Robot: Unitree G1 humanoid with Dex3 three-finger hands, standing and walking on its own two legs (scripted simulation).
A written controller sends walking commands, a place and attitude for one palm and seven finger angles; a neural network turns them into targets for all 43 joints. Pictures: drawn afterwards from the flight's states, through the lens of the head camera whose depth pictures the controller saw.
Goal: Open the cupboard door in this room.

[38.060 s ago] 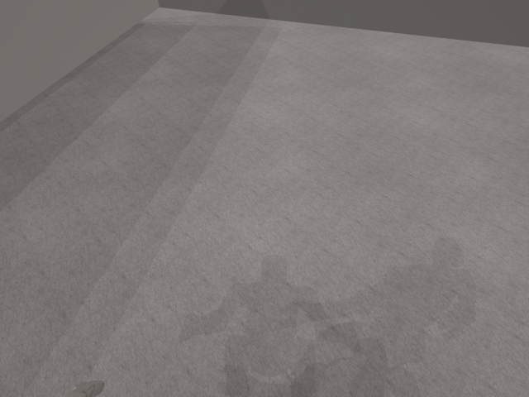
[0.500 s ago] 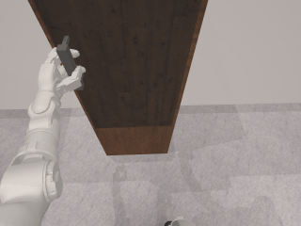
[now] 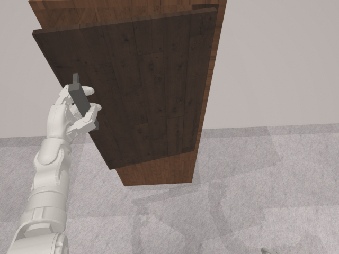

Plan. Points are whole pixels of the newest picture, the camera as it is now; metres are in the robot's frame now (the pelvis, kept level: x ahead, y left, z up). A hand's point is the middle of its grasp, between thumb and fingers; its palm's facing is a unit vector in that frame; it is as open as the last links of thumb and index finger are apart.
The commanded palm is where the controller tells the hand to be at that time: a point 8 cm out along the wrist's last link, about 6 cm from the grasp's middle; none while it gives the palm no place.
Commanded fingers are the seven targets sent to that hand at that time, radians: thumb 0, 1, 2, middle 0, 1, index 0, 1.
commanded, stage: pull the door open along its arc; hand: left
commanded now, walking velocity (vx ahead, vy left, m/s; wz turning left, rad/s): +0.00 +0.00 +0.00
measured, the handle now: (85, 103) +0.46 +0.21 +0.10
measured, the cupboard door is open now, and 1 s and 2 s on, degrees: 11 43 43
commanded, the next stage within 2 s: open thumb and fingers to let go in 0.62 s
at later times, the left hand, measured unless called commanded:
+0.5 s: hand (130, 165) +0.28 +0.08 +0.11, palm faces +0.37 -0.93 -0.02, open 6.5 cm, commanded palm +0.20 +0.09 +0.10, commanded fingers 0.00 0.90 0.90 -0.40 -1.35 -0.40 -1.35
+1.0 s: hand (135, 170) +0.27 +0.06 +0.12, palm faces +0.44 -0.90 +0.00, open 7.8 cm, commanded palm +0.22 +0.10 +0.10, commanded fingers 0.00 -0.15 0.45 -0.32 -1.24 -0.32 -1.24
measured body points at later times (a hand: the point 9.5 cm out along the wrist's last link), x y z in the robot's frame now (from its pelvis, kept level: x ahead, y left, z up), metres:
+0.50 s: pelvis +0.01 -0.02 +0.01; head +0.01 -0.03 +0.46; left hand +0.25 +0.12 +0.12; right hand +0.23 -0.19 -0.08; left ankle -0.06 +0.10 -0.72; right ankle +0.03 -0.11 -0.72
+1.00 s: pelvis -0.02 -0.04 +0.01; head -0.02 -0.07 +0.46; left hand +0.24 +0.11 +0.12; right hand +0.19 -0.23 -0.09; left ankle -0.06 +0.10 -0.72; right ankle +0.03 -0.11 -0.72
